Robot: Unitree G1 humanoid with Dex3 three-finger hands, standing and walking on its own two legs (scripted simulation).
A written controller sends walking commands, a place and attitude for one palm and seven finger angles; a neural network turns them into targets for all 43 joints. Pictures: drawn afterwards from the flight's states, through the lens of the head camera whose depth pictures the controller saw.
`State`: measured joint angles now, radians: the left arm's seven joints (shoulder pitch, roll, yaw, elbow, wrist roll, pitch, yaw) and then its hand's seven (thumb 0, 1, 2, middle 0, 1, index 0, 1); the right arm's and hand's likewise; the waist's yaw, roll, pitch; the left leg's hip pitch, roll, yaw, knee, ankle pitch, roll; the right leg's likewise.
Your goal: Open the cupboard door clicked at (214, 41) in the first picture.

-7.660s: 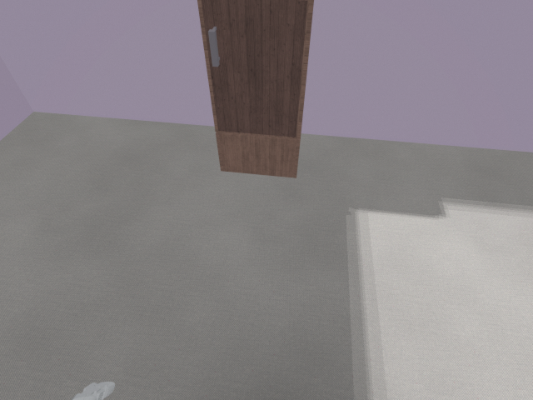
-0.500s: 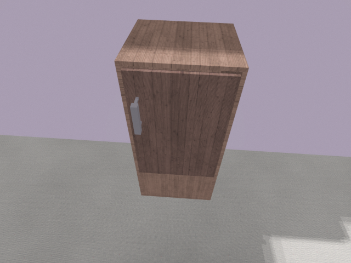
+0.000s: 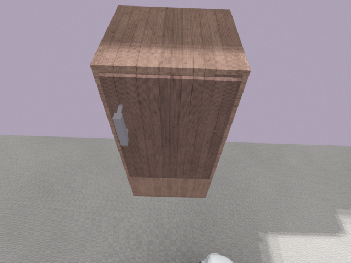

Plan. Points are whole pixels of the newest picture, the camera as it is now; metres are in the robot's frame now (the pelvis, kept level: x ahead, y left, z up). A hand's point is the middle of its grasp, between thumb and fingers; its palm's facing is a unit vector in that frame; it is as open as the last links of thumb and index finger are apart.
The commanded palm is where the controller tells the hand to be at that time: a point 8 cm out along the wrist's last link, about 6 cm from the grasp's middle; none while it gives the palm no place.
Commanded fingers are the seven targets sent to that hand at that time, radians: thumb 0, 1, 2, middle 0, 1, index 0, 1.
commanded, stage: come to a stop and stand still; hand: left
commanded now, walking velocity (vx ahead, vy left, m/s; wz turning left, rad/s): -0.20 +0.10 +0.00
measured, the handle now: (122, 125) +0.52 +0.18 -0.05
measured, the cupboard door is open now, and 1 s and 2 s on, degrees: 0 0 0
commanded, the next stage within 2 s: look again from close up in 1.24 s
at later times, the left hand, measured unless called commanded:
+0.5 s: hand out of the picture +0.02 +0.21 -0.18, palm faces +0.08 -0.98 -0.16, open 7.4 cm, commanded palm none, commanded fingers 0.00 0.90 0.90 -0.20 -0.30 -0.20 -0.30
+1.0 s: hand out of the picture -0.04 +0.15 -0.17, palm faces +0.03 -0.98 -0.19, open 7.3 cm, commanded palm none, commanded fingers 0.00 0.90 0.90 -0.20 -0.30 -0.20 -0.30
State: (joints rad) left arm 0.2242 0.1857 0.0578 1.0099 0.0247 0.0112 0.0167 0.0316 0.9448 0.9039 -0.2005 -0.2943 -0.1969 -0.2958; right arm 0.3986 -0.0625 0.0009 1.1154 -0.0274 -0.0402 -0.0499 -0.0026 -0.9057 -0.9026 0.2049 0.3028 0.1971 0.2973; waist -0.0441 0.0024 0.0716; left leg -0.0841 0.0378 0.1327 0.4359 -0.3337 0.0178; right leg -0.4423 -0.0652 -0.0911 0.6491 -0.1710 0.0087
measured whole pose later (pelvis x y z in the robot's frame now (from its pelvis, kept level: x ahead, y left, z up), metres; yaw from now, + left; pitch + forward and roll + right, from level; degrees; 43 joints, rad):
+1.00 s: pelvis -0.04 -0.01 +0.00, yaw +1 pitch -2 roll +0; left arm 0.30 0.13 0.01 1.11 0.01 0.00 0.03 0.02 0.94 0.90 -0.20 -0.29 -0.20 -0.30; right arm 0.37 -0.12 0.00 1.17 -0.02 0.01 -0.03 0.00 -0.91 -0.90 0.20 0.30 0.19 0.30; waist -0.04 0.02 0.01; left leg -0.20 0.04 0.08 0.45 -0.23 -0.01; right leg -0.15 0.00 -0.06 0.45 -0.27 -0.02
